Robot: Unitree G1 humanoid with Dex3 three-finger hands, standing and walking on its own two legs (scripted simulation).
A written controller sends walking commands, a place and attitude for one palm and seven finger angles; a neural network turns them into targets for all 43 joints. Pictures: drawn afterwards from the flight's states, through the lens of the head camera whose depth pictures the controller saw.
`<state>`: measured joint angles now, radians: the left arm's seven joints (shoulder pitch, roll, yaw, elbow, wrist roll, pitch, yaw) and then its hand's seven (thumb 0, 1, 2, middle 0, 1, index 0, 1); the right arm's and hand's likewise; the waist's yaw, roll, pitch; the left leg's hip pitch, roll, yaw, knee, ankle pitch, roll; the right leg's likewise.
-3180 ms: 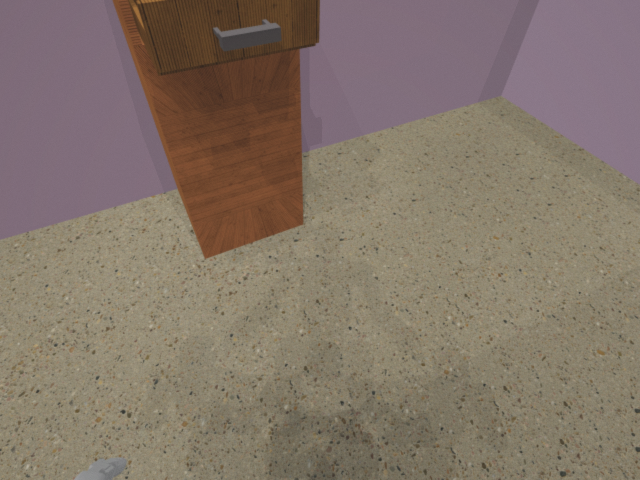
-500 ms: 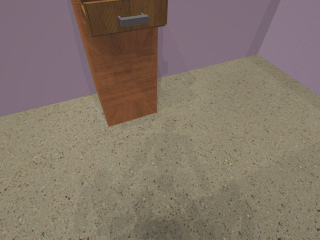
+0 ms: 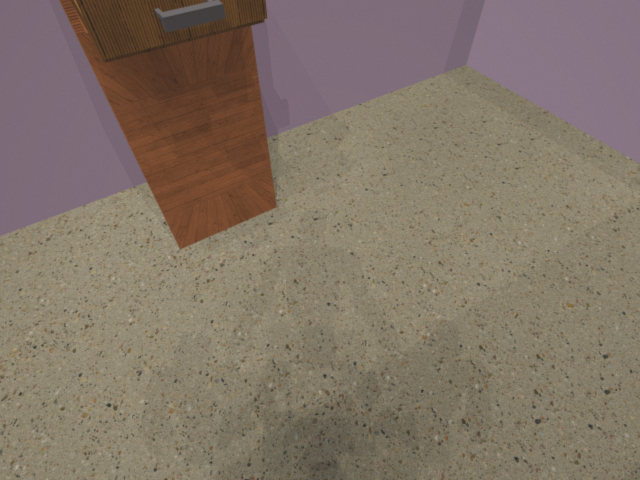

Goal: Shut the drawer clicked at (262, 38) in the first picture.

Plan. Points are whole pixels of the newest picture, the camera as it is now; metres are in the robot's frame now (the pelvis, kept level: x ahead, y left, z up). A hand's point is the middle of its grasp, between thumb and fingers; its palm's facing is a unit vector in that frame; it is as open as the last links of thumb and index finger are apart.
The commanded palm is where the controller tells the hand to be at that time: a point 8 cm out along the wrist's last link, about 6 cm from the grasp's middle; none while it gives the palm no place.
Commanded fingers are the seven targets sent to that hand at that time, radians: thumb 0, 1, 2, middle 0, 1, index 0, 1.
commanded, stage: walk to a spot facing it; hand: left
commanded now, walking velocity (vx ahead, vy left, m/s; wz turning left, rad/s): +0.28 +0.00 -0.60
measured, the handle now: (188, 11) +0.93 +0.36 +0.14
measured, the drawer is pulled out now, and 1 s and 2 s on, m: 0.17 0.17 0.17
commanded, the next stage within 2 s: none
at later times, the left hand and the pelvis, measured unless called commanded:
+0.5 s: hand out of the picture +0.08 +0.20 -0.15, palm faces -0.07 -0.98 -0.20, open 7.4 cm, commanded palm none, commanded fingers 0.00 0.90 0.90 -0.20 -0.30 -0.20 -0.30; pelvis +0.12 +0.02 +0.01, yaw -12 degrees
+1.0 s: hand (306, 248) +0.55 +0.08 -0.15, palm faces -0.58 -0.80 -0.16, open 7.4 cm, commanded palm none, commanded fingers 0.00 0.90 0.90 -0.20 -0.30 -0.20 -0.30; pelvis +0.32 +0.01 +0.00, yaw -32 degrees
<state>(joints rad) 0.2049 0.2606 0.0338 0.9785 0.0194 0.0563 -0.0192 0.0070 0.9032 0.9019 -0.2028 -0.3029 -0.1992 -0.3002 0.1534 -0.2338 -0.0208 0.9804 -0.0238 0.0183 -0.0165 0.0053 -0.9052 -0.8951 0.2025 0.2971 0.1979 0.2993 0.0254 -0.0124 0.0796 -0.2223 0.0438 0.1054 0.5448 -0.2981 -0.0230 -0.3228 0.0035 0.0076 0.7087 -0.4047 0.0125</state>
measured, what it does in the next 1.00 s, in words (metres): walks ahead, turning right: left foot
